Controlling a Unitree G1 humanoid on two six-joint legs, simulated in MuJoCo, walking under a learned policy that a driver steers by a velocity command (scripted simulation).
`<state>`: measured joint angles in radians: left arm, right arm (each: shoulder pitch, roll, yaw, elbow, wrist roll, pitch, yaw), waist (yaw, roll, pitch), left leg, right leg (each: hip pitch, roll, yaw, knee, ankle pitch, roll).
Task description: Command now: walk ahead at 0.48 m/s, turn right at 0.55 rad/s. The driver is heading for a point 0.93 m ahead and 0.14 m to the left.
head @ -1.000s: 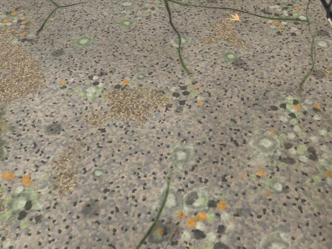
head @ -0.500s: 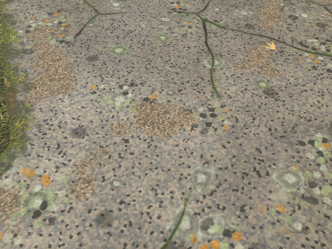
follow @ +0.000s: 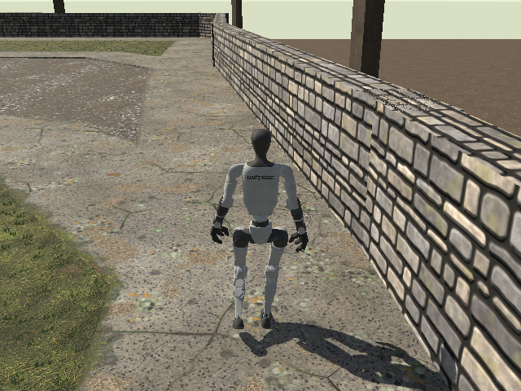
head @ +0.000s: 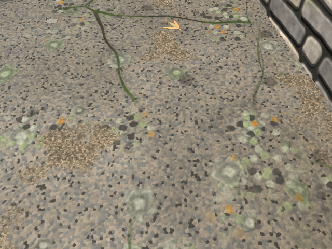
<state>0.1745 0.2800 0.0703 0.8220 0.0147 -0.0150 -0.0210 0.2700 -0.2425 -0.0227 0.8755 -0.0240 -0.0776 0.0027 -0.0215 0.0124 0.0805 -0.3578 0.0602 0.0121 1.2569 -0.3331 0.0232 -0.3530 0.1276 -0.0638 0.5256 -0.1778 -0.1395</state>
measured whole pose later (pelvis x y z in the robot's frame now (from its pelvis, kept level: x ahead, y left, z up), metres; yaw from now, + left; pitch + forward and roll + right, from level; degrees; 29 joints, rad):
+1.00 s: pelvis +0.59 +0.03 +0.00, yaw +20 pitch +2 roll +0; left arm 0.04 0.26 -0.01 0.70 0.05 -0.08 0.00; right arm 0.42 -0.31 -0.08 0.87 0.00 -0.04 0.00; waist -0.08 0.01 0.04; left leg -0.13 -0.14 -0.18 0.82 -0.49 0.09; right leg -0.46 0.02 0.00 0.56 -0.14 -0.03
